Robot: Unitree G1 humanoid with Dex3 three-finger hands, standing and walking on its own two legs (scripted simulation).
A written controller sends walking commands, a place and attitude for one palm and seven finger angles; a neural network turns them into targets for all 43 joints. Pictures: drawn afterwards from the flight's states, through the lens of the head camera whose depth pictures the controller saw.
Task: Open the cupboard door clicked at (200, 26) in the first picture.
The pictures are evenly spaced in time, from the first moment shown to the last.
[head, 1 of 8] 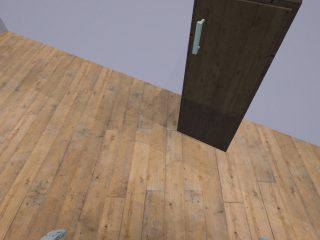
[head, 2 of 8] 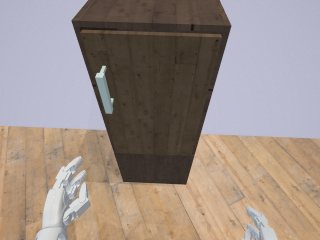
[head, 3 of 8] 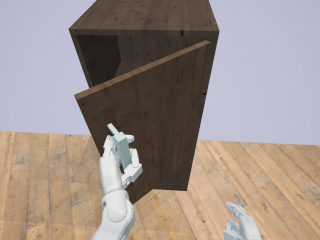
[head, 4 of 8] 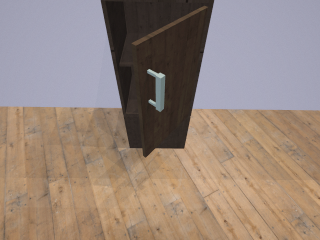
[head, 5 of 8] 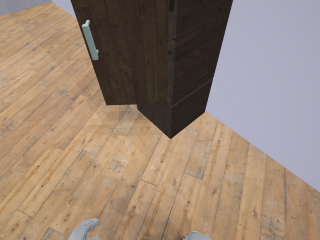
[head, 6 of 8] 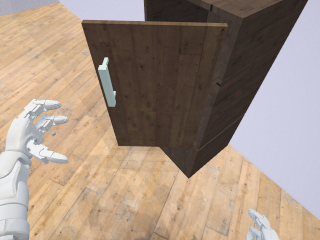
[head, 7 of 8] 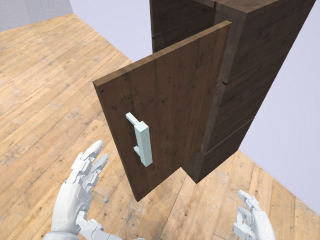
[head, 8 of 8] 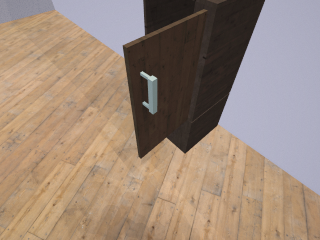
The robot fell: no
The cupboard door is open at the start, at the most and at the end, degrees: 0 96 93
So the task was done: yes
